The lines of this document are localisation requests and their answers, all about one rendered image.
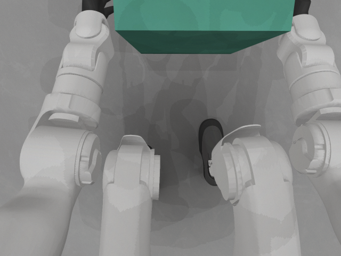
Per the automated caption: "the right robot upper arm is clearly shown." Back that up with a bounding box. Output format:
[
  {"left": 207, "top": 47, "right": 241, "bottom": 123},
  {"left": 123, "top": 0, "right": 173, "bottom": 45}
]
[{"left": 289, "top": 120, "right": 341, "bottom": 244}]

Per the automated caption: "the right robot hand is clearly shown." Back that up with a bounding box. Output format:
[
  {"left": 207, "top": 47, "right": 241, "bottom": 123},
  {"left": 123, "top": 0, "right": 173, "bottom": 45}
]
[{"left": 293, "top": 0, "right": 311, "bottom": 17}]

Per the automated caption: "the left robot forearm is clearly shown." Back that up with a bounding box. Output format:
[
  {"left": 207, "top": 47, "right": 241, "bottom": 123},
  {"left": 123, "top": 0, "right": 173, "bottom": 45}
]
[{"left": 20, "top": 10, "right": 114, "bottom": 177}]

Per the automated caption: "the left robot hand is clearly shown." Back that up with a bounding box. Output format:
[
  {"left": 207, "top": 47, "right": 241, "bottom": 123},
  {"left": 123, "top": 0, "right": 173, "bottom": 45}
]
[{"left": 82, "top": 0, "right": 114, "bottom": 19}]

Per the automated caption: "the left robot upper arm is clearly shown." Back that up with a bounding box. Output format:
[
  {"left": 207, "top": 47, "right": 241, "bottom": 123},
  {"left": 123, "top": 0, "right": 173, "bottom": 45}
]
[{"left": 0, "top": 125, "right": 102, "bottom": 256}]

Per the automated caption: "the right robot forearm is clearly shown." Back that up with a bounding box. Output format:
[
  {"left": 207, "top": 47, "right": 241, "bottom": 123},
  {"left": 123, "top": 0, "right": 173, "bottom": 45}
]
[{"left": 277, "top": 14, "right": 341, "bottom": 127}]

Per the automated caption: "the robot right foot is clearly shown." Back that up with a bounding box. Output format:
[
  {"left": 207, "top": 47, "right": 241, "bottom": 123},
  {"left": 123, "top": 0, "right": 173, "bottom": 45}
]
[{"left": 198, "top": 119, "right": 224, "bottom": 186}]

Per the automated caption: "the carton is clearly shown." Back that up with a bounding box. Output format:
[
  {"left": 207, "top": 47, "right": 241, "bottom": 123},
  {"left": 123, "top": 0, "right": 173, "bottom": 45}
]
[{"left": 113, "top": 0, "right": 295, "bottom": 54}]

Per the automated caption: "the right robot thigh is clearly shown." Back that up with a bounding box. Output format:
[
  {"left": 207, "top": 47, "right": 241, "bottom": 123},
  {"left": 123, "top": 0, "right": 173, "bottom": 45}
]
[{"left": 216, "top": 136, "right": 301, "bottom": 256}]

